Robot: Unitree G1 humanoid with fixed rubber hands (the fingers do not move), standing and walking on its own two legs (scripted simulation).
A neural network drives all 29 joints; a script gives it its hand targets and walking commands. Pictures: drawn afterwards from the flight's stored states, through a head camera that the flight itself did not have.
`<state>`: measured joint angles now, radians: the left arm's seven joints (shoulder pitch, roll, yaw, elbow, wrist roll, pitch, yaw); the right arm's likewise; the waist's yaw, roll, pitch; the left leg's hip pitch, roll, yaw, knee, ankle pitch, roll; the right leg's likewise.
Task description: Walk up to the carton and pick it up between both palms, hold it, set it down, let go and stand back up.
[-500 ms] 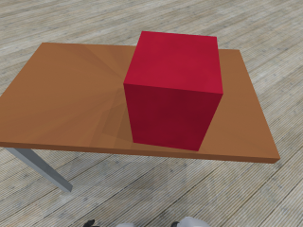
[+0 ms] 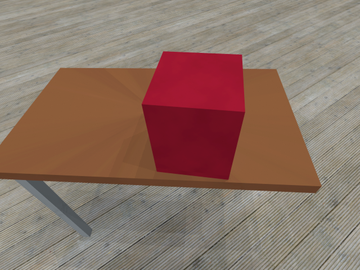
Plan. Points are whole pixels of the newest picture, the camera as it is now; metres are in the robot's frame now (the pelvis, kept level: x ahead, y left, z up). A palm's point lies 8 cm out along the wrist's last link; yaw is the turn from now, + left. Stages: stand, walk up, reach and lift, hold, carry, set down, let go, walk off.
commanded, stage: walk up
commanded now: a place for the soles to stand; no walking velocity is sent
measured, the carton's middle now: (196, 117) +0.48 -0.01 +0.07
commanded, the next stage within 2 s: none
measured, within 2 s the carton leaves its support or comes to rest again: neither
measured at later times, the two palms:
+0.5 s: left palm out of the picture +0.02 +0.25 -0.13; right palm out of the picture -0.02 -0.25 -0.13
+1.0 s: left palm out of the picture +0.13 +0.43 -0.14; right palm out of the picture +0.07 -0.12 -0.14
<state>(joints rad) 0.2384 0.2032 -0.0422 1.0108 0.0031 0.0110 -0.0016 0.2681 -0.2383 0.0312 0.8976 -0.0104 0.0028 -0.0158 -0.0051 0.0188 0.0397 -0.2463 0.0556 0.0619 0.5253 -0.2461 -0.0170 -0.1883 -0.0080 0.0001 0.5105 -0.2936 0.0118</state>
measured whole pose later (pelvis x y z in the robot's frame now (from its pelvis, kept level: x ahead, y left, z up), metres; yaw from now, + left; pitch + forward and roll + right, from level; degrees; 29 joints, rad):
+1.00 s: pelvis +0.04 +0.15 -0.02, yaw -14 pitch -3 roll -1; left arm 0.34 0.32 0.04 0.83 0.03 0.02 0.07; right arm 0.18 -0.25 0.02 0.84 -0.01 0.06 0.01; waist 0.03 -0.01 0.13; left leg -0.38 0.11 0.05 0.71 -0.32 -0.03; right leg -0.47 0.01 0.14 1.10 -0.60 0.02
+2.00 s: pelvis +0.08 +0.16 +0.00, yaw -26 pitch -1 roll +1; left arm 0.29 0.26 -0.05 1.06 0.00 -0.01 0.02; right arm 0.29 -0.26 0.05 1.00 -0.02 0.00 -0.01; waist -0.01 0.00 0.03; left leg -0.18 0.08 0.18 0.44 -0.23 -0.02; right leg -0.19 0.04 0.09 0.49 -0.27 -0.02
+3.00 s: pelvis +0.03 +0.09 +0.00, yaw -7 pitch -1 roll +0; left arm 0.26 0.28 -0.03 0.90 0.03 0.04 0.01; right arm 0.30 -0.21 -0.02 0.84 -0.01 0.01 -0.02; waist -0.01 -0.04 0.06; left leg -0.28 -0.01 -0.04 0.55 -0.24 0.00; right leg -0.36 -0.07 -0.05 0.81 -0.53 0.02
